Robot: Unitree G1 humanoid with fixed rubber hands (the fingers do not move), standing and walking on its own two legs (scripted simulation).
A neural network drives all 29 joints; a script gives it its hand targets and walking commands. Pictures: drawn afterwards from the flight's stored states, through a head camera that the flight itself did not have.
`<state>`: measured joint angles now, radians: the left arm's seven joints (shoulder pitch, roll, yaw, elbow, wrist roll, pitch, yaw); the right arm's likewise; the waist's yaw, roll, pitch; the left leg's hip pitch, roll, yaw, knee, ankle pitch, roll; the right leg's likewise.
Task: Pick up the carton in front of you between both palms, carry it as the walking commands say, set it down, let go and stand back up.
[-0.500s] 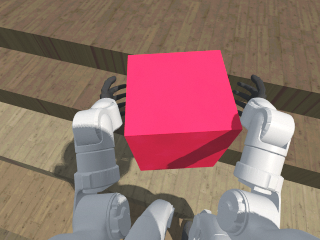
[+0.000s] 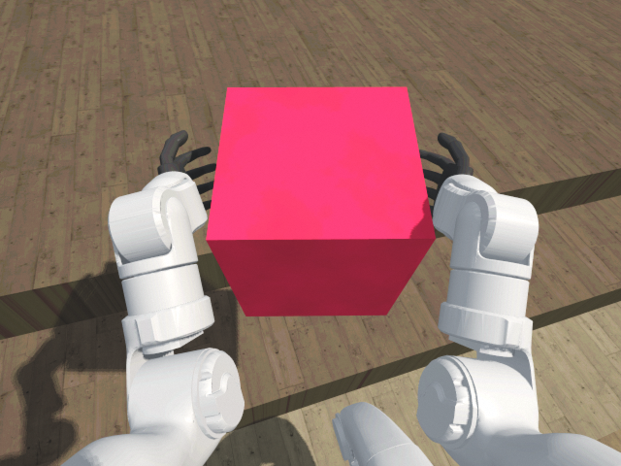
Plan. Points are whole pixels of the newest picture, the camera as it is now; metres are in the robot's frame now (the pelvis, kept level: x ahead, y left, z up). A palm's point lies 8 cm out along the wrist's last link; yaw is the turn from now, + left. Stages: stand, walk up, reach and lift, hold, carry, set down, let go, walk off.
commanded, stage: carry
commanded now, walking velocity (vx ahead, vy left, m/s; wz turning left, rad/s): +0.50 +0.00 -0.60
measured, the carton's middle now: (316, 215) +0.40 -0.01 +0.09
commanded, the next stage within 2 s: none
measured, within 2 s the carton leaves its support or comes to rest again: neither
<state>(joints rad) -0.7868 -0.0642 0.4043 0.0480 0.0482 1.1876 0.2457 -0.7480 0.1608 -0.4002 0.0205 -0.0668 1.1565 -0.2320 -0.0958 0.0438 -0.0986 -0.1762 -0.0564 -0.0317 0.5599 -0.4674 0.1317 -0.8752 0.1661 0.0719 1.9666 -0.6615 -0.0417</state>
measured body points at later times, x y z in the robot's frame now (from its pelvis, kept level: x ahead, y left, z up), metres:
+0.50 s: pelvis +0.24 +0.27 +0.23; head +0.26 +0.32 +0.68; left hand +0.64 +0.39 +0.37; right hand +0.57 +0.09 +0.35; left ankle +0.35 +0.36 -0.39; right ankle +0.14 +0.11 -0.33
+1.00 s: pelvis +0.46 +0.35 +0.35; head +0.42 +0.44 +0.79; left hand +0.83 +0.55 +0.55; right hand +0.82 +0.23 +0.57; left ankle +0.35 +0.36 -0.39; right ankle +0.56 +0.20 -0.07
